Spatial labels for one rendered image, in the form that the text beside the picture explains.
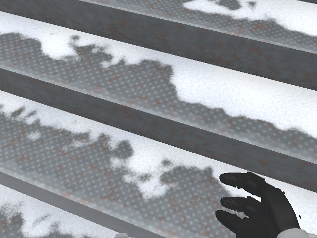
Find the robot right forearm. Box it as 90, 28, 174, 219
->
276, 228, 309, 238

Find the robot right hand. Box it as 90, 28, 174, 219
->
215, 172, 301, 238

